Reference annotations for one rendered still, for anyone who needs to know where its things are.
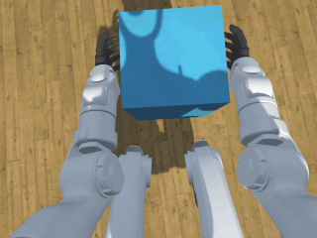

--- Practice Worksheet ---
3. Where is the left robot upper arm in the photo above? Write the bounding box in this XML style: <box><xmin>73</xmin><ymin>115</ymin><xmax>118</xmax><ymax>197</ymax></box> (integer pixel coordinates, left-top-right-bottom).
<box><xmin>8</xmin><ymin>150</ymin><xmax>125</xmax><ymax>238</ymax></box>

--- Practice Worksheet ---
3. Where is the left robot thigh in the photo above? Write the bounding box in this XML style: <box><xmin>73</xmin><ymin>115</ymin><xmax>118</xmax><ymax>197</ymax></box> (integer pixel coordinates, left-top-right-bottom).
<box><xmin>105</xmin><ymin>151</ymin><xmax>153</xmax><ymax>238</ymax></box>

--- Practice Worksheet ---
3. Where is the right robot thigh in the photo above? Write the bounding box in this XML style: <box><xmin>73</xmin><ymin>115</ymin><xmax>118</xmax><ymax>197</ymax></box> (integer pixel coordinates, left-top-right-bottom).
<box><xmin>184</xmin><ymin>146</ymin><xmax>245</xmax><ymax>238</ymax></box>

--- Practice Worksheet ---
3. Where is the right robot upper arm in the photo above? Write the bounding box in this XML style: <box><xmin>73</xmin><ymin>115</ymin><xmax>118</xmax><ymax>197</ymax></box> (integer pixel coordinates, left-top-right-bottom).
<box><xmin>236</xmin><ymin>144</ymin><xmax>317</xmax><ymax>238</ymax></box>

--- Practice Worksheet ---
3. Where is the robot left hand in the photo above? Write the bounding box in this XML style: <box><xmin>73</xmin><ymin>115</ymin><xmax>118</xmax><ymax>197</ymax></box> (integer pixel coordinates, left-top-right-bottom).
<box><xmin>95</xmin><ymin>31</ymin><xmax>121</xmax><ymax>72</ymax></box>

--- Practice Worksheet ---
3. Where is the robot right forearm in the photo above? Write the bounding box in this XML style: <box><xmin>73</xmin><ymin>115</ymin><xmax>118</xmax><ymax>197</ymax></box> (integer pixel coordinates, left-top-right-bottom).
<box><xmin>229</xmin><ymin>57</ymin><xmax>309</xmax><ymax>177</ymax></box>

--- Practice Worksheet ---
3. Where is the robot left forearm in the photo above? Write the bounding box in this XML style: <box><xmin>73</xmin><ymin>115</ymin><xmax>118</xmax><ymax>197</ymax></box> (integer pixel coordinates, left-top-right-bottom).
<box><xmin>59</xmin><ymin>64</ymin><xmax>121</xmax><ymax>185</ymax></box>

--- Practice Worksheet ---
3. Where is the robot thigh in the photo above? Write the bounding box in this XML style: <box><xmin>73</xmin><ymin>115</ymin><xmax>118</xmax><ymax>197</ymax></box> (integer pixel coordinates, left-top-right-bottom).
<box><xmin>105</xmin><ymin>151</ymin><xmax>153</xmax><ymax>238</ymax></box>
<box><xmin>184</xmin><ymin>146</ymin><xmax>245</xmax><ymax>238</ymax></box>

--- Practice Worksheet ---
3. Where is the robot right hand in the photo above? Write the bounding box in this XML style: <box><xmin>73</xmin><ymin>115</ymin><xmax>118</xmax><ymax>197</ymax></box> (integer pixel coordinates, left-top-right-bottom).
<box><xmin>224</xmin><ymin>24</ymin><xmax>250</xmax><ymax>70</ymax></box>

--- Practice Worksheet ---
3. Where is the carton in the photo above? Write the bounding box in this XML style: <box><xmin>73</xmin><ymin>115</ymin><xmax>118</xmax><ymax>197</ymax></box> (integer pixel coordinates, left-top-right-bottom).
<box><xmin>118</xmin><ymin>5</ymin><xmax>231</xmax><ymax>121</ymax></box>

